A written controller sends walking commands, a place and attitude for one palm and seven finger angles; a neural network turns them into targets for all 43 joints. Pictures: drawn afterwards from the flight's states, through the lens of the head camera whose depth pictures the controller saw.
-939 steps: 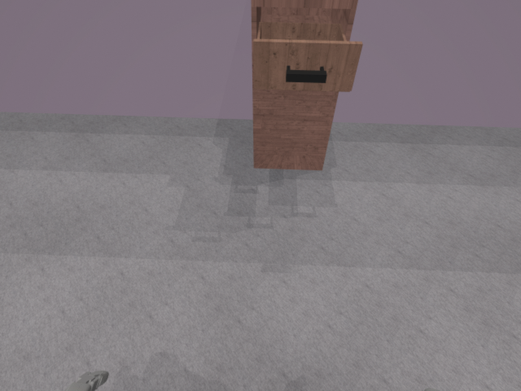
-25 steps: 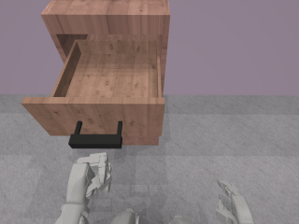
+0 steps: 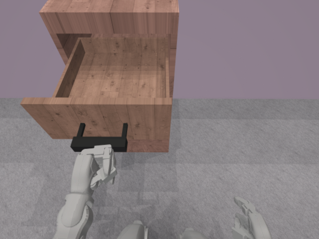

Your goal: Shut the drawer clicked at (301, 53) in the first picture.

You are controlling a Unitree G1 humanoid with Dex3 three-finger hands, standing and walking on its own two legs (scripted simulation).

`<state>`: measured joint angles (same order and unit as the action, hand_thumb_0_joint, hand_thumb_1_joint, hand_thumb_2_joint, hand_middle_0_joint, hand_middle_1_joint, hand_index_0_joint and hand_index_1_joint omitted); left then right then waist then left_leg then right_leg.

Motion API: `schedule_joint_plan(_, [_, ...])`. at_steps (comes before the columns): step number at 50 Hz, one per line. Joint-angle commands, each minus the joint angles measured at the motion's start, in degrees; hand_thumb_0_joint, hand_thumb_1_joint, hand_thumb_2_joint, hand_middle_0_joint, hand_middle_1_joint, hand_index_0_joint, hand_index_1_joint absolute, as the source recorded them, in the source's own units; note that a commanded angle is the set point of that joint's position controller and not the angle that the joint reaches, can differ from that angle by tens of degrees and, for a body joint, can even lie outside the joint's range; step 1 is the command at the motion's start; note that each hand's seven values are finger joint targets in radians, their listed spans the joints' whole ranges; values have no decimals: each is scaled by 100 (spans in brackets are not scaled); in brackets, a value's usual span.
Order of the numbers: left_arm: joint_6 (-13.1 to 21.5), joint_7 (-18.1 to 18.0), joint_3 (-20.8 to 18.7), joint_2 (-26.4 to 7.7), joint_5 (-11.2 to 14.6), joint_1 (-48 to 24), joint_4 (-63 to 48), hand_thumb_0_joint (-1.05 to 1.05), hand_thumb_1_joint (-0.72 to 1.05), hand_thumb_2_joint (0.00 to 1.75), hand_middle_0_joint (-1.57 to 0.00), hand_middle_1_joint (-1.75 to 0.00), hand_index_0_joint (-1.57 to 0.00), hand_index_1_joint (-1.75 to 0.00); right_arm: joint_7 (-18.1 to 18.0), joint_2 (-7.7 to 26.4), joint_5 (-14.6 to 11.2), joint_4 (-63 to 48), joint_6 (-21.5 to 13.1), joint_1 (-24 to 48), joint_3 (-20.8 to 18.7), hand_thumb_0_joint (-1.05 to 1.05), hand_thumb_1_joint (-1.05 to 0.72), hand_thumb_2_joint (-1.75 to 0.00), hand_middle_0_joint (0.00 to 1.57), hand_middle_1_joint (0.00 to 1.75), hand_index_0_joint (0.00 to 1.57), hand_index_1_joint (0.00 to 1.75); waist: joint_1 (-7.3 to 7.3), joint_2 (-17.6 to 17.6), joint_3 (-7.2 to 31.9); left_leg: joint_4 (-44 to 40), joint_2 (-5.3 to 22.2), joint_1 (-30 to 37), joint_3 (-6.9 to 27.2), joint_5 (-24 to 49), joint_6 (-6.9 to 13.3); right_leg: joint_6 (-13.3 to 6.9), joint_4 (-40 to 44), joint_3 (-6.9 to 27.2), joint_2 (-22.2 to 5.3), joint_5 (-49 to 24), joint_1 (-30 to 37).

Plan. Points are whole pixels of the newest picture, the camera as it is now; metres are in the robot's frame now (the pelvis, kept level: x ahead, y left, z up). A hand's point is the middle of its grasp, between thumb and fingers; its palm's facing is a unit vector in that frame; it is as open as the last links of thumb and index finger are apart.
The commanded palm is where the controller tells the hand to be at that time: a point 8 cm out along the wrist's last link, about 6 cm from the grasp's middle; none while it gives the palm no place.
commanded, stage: push the drawer shut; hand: left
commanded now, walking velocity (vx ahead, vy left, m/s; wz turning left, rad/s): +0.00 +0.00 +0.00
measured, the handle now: (101, 135) +0.35 +0.16 +0.05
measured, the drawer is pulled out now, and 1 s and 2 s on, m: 0.27 0.14 0.01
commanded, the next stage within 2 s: none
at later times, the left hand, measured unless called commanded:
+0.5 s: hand (117, 142) +0.34 +0.12 +0.05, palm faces -0.02 -1.00 -0.05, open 3.2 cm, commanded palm +0.32 +0.18 +0.06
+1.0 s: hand (121, 120) +0.40 +0.12 +0.05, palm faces +0.00 -1.00 -0.05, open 3.2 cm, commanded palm +0.39 +0.17 +0.06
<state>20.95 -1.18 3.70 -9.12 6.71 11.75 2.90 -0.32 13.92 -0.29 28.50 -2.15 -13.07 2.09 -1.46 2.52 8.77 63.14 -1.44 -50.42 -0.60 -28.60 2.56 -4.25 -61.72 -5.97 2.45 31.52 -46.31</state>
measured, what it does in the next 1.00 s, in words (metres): stands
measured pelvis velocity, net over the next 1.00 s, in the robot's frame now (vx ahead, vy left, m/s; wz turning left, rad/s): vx -0.01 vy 0.01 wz -0.02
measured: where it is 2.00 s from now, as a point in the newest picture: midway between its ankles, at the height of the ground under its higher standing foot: outside the picture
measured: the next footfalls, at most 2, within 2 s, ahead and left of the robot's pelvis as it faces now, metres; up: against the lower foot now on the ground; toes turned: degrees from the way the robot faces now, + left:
none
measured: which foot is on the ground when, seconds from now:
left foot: down 0.00-1.00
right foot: down 0.00-1.00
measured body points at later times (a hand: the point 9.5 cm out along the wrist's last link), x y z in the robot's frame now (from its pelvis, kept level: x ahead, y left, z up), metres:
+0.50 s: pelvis -0.01 +0.00 +0.01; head +0.06 +0.00 +0.45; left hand +0.33 +0.17 +0.05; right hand +0.13 -0.24 -0.10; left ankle +0.02 +0.09 -0.66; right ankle -0.01 -0.08 -0.66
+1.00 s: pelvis -0.01 +0.01 +0.00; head +0.08 +0.01 +0.45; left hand +0.40 +0.17 +0.05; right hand +0.08 -0.24 -0.12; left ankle +0.02 +0.09 -0.66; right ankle -0.01 -0.08 -0.66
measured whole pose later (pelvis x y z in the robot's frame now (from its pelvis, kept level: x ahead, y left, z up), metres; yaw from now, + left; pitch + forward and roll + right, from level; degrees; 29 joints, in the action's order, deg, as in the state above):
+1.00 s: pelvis -0.01 +0.01 +0.00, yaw -1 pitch +18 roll -1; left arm 23.6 -3.3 -5.1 -9.6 5.5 -24.8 39.0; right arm 1.4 14.4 0.2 35.1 0.4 -16.0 1.2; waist -4.7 2.3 8.2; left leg 61.1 -1.3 -52.6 -2.2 -26.7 3.6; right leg -3.2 -60.1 -4.3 2.4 29.1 -49.1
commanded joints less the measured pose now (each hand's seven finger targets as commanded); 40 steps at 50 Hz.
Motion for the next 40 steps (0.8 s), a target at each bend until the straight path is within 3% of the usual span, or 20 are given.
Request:
schedule_joint_plan(1, [409,-69,-461,-440,119,-1600,-1053,0,90,90,-140,-160,-140,-160,-75,694,-35,-714,-304,213,-316,0,-90,-90,20,30,20,30,-247,-304,1424,-676,113,943,326,1385,-17,337,1089,760,-205,-1866,855])
schedule_joint_plan(2, [404,-57,-498,-431,116,-1555,-945,0,90,90,-140,-160,-140,-160,-74,687,-37,-700,-301,203,-320,0,-90,-90,20,30,20,30,-187,-284,1480,-721,111,987,319,1419,-32,320,1069,731,-201,-1890,910])
schedule_joint_plan(4, [386,-20,-339,-312,128,-1877,-853,0,90,90,-140,-160,-140,-160,-69,694,-45,-665,-310,229,-311,0,-90,-90,20,30,20,30,-239,-136,1462,-752,109,1084,329,1357,-32,315,1097,696,-205,-1779,792])
schedule_joint_plan(5, [387,-32,-454,-415,152,-2023,-822,0,90,90,-140,-160,-140,-160,-75,705,-50,-618,-317,227,-319,0,-90,-90,20,30,20,30,-232,-135,1517,-758,119,1120,342,1357,-33,314,1101,696,-198,-1755,784])
schedule_joint_plan(11, [364,-37,-659,-560,181,-2600,-228,0,90,90,-140,-160,-140,-160,-86,738,-59,-493,-287,199,-321,0,-90,-90,20,30,20,30,-245,-381,1496,-804,121,999,317,1309,-17,348,1197,783,-209,-1732,922])
schedule_joint_plan(12, [381,-31,-605,-460,180,-2635,-184,0,90,90,-140,-160,-140,-160,-73,721,-62,-486,-289,231,-324,0,-90,-90,20,30,20,30,-211,-206,1515,-838,114,1082,315,1337,-36,323,1159,737,-205,-1738,875])
schedule_joint_plan(15, [383,-61,-688,-508,192,-2833,44,0,90,90,-140,-160,-140,-160,-52,733,-59,-454,-268,204,-325,0,-90,-90,20,30,20,30,-180,-176,1550,-873,103,1126,300,1383,-50,318,1180,748,-209,-1817,947])
schedule_joint_plan(17, [393,-78,-730,-527,166,-2959,270,0,90,90,-140,-160,-140,-160,-37,740,-54,-424,-240,170,-330,0,-90,-90,20,30,20,30,-205,-349,1552,-873,112,1089,290,1388,-39,338,1192,750,-201,-1844,959])
schedule_joint_plan(20, [430,-88,-766,-545,162,-3421,515,0,90,90,-140,-160,-140,-160,-29,747,-53,-350,-217,134,-329,0,-90,-90,20,30,20,30,-240,-309,1505,-868,105,1031,283,1277,-43,335,1213,782,-207,-1725,911])
schedule_joint_plan(21, [448,-111,-854,-685,130,-3563,619,0,90,90,-140,-160,-140,-160,-34,777,-58,-331,-199,113,-335,0,-90,-90,20,30,20,30,-273,-372,1461,-857,116,992,295,1250,-31,339,1210,783,-194,-1651,852])
schedule_joint_plan(24, [496,-119,-744,-514,128,-3889,794,0,90,90,-140,-160,-140,-160,-18,763,-49,-274,-187,82,-339,0,-90,-90,20,30,20,30,-293,-186,1560,-879,110,1180,302,1287,-43,320,1188,732,-188,-1686,743])
schedule_joint_plan(26, [499,-143,-989,-760,117,-3943,961,0,90,90,-140,-160,-140,-160,-19,812,-33,-236,-156,8,-355,0,-90,-90,20,30,20,30,-257,-330,1723,-869,118,1144,310,1390,-39,327,1145,731,-167,-1798,857])
schedule_joint_plan(29, [494,-125,-865,-600,117,-4301,1201,0,90,90,-140,-160,-140,-160,-9,786,-43,-190,-123,-33,-353,0,-90,-90,20,30,20,30,-334,-333,1684,-874,111,1152,292,1390,-45,338,1163,731,-173,-1864,822])
schedule_joint_plan(32, [547,-154,-827,-587,61,-4818,1347,0,90,90,-140,-160,-140,-160,2,813,-42,-121,-108,-116,-364,0,-90,-90,20,30,20,30,-398,-114,1768,-914,146,1403,393,1418,-67,302,1070,606,-126,-1729,508])
schedule_joint_plan(34, [559,-188,-828,-516,68,-4797,1405,0,90,90,-140,-160,-140,-160,29,821,-23,-122,-97,-182,-386,0,-90,-90,20,30,20,30,-348,-47,1938,-918,139,1557,395,1642,-83,287,1041,585,-118,-1904,550])
schedule_joint_plan(38, [580,-226,-958,-609,37,-5027,1666,0,90,90,-140,-160,-140,-160,68,845,0,-47,-46,-322,-412,0,-90,-90,20,30,20,30,-364,-159,2081,-889,158,1629,413,1860,-96,286,986,545,-92,-2091,547])
schedule_joint_plan(40, [579,-235,-1020,-680,9,-5168,1923,0,90,90,-140,-160,-140,-160,73,852,1,-30,0,-355,-403,0,-90,-90,20,30,20,30,-401,-277,1915,-899,151,1449,396,1774,-90,293,1017,569,-83,-2063,550])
